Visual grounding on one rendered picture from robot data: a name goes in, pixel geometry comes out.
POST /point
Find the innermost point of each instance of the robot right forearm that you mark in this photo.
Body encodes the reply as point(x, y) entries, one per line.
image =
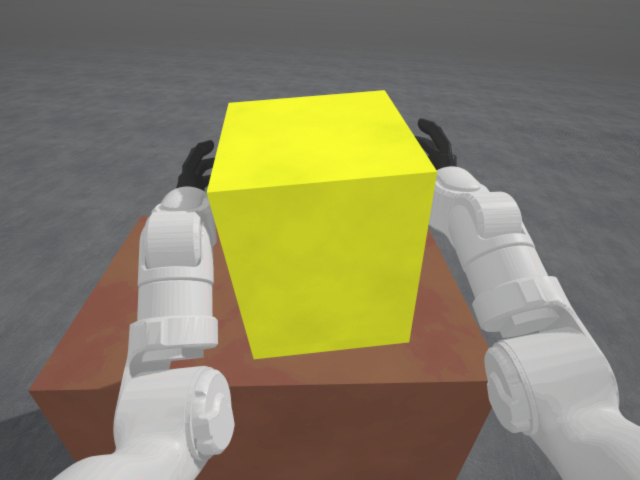
point(513, 293)

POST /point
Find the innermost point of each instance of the robot left forearm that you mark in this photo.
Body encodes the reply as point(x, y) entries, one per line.
point(175, 278)

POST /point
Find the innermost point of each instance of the robot left hand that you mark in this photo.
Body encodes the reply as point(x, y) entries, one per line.
point(194, 167)

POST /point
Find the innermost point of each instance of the carton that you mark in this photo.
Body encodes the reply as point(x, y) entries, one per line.
point(322, 206)

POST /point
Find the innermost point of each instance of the robot right hand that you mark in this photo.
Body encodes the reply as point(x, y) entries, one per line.
point(439, 150)

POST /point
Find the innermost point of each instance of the pedestal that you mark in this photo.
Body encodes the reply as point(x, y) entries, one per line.
point(407, 411)

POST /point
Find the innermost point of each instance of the right robot upper arm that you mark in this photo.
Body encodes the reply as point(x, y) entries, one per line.
point(555, 387)

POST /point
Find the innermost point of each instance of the left robot upper arm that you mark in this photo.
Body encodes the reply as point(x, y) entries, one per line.
point(168, 424)

